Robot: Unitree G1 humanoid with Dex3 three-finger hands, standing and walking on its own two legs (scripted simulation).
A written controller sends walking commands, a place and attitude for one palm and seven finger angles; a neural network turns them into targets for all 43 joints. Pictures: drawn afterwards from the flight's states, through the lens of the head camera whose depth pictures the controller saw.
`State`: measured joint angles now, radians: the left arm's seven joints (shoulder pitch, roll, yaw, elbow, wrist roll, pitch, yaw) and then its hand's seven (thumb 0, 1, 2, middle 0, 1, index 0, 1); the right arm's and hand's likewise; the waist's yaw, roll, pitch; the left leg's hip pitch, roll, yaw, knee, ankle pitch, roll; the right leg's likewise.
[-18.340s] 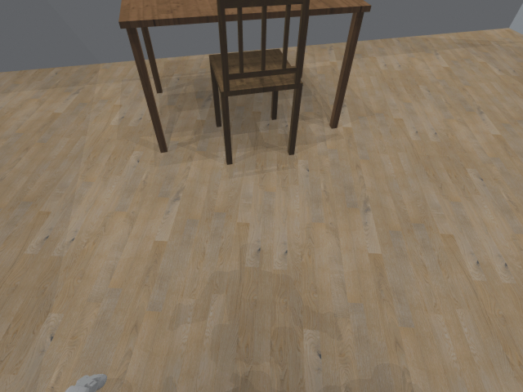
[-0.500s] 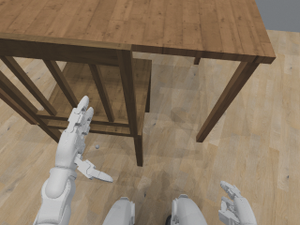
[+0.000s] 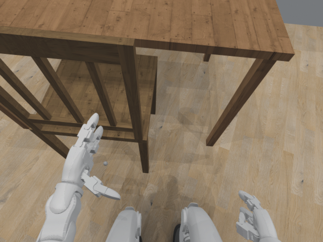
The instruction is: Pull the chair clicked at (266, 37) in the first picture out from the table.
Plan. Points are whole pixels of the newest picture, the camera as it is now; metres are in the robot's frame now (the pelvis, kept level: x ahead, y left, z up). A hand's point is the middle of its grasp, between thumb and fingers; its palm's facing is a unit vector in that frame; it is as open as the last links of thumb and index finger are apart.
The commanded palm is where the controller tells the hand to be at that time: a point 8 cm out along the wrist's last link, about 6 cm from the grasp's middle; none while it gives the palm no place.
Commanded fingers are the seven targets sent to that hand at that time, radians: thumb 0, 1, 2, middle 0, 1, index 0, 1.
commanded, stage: aim the fingers beside a spindle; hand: left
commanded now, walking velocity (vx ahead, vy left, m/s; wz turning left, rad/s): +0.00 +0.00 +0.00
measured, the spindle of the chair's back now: (64, 95) +0.46 +0.26 +0.04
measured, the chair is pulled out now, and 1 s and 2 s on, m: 0.00 0.00 0.00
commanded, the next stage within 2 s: push the fingers through the gap in 1.50 s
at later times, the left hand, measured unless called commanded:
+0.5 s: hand (87, 145) +0.32 +0.17 +0.05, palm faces -0.02 -1.00 -0.08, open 16.9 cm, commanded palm +0.29 +0.21 +0.03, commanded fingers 0.00 -0.50 0.30 -0.06 -0.08 -0.06 -0.08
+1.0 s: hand (108, 167) +0.29 +0.13 +0.00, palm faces -0.16 -0.99 +0.04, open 16.9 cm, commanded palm +0.29 +0.20 +0.04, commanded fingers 0.00 -0.50 0.30 -0.06 -0.08 -0.06 -0.08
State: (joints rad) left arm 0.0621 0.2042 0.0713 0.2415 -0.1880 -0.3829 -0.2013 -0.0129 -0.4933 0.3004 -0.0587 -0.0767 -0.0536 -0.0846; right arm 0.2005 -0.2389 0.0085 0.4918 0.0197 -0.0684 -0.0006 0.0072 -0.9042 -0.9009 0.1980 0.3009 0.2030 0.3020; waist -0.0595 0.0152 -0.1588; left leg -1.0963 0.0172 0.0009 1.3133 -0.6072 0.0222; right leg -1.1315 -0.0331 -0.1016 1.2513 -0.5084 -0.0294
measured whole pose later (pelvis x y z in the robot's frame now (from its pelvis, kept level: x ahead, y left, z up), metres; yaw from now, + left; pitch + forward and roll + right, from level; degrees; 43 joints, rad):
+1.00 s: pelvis +0.00 +0.01 +0.00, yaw +0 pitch +22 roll -2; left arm 0.08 0.19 0.02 0.24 -0.19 -0.36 -0.20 -0.01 -0.49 0.30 -0.05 -0.08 -0.05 -0.08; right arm 0.20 -0.24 0.01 0.49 0.02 -0.06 0.00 0.01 -0.90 -0.90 0.20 0.30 0.20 0.30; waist -0.05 0.03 -0.16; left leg -1.09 0.01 0.00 1.30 -0.61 0.03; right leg -1.12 -0.04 -0.10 1.24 -0.51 -0.02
